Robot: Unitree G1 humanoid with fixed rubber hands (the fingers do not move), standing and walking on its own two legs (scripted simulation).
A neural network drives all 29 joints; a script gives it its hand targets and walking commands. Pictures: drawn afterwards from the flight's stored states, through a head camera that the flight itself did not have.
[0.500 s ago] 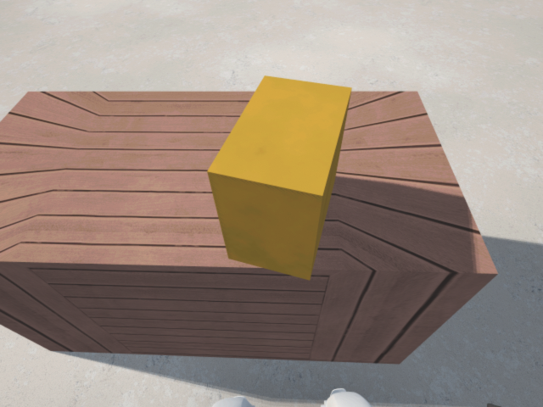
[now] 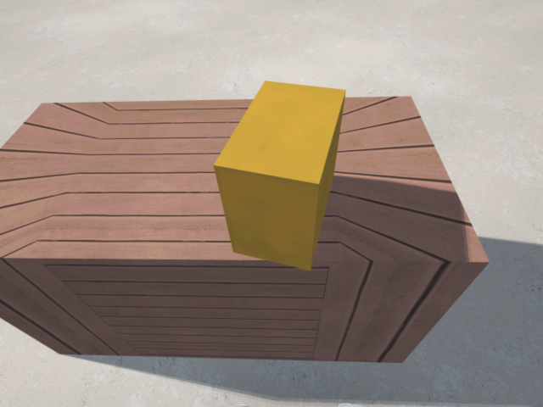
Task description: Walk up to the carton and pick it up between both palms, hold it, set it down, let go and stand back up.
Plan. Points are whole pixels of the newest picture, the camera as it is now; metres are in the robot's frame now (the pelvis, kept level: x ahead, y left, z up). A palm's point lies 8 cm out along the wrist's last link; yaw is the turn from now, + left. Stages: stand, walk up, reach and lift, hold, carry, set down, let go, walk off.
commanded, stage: walk up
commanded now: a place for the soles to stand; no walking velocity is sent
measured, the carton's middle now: (287, 174) +0.53 +0.00 +0.03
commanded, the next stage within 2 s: none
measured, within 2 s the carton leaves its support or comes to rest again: neither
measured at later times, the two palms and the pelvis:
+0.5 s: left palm out of the picture +0.06 +0.30 -0.10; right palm out of the picture +0.09 -0.32 -0.10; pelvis +0.00 -0.01 +0.00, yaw -1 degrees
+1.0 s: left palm (82, 404) +0.16 +0.32 -0.09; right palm out of the picture +0.08 -0.31 -0.08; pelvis +0.08 +0.02 +0.02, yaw +1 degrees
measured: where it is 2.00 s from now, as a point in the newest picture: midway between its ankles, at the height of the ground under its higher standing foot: outside the picture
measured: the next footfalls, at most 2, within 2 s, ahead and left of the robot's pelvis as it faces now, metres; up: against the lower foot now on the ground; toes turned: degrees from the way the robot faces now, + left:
right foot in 1.04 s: +0.17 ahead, -0.12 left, +0.00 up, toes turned +6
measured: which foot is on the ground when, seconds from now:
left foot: down 0.00-1.00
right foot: down 0.00-0.64, up 0.66-1.00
